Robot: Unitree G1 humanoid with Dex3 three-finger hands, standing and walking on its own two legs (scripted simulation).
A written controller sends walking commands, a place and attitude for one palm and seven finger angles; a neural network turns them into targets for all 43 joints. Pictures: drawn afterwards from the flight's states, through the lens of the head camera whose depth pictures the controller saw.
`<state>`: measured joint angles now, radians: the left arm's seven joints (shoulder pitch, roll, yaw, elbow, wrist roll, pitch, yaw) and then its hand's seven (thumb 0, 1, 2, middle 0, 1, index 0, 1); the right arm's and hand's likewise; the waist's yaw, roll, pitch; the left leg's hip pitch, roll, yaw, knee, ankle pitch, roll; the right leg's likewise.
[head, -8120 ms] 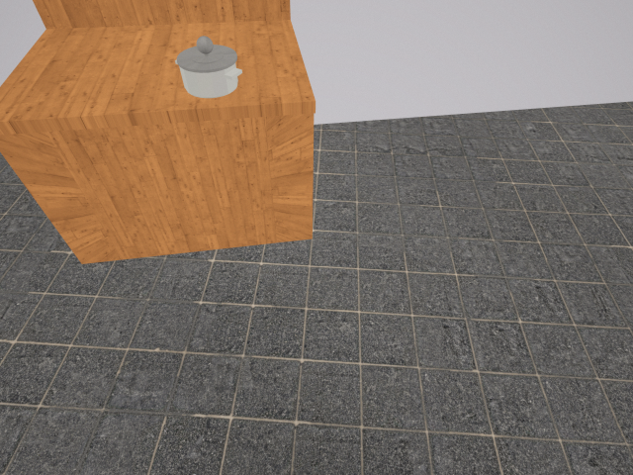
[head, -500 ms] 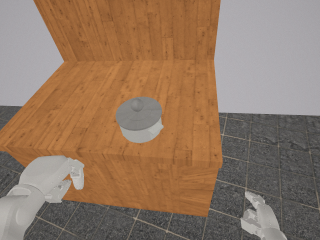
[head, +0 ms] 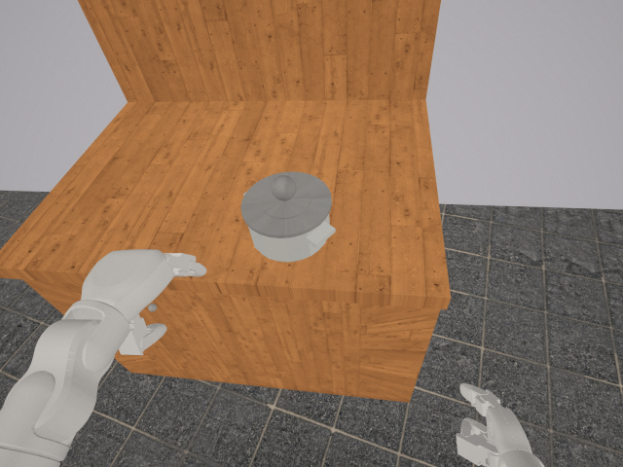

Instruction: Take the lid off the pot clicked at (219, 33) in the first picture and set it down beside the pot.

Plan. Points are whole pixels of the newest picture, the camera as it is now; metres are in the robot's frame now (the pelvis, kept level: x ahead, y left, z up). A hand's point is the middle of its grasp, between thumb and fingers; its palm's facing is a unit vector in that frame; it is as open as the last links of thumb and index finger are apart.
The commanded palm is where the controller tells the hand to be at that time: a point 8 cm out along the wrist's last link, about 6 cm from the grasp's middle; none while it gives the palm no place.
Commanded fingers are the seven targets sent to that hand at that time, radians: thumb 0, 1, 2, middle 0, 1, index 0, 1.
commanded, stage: reach forward and open the fingers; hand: left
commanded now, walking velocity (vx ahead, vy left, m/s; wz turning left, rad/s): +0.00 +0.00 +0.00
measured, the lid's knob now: (283, 188) +0.57 +0.13 +0.01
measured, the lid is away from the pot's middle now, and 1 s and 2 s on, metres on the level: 0.00 0.00 0.00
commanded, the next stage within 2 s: move the open hand above the knob in 0.10 s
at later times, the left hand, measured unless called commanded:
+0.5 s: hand (183, 257) +0.34 +0.21 +0.10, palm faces -0.23 -0.06 -0.97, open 10.3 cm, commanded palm +0.33 +0.21 +0.16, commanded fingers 0.00 -0.30 1.38 -0.81 -0.08 -0.81 -0.08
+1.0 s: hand (219, 216) +0.42 +0.19 +0.09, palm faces -0.30 -0.06 -0.95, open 10.3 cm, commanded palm +0.42 +0.18 +0.16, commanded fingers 0.00 -0.30 1.38 -0.81 -0.08 -0.81 -0.08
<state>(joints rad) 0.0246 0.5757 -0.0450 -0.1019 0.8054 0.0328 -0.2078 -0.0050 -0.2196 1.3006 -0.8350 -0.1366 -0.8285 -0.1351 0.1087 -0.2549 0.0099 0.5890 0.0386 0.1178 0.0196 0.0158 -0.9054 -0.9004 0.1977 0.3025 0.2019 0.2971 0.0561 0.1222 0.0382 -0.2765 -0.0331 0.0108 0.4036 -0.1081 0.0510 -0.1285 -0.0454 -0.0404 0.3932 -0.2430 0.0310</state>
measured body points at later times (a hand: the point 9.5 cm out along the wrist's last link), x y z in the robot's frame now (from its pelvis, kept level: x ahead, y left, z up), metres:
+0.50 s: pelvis +0.01 -0.03 +0.00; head +0.02 -0.07 +0.45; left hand +0.35 +0.21 +0.15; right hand +0.20 -0.25 -0.11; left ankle +0.07 +0.08 -0.74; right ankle -0.02 -0.15 -0.74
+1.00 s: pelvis +0.04 -0.04 +0.00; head +0.09 -0.08 +0.44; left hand +0.43 +0.19 +0.14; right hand +0.20 -0.29 -0.13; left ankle +0.07 +0.08 -0.74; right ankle -0.02 -0.15 -0.74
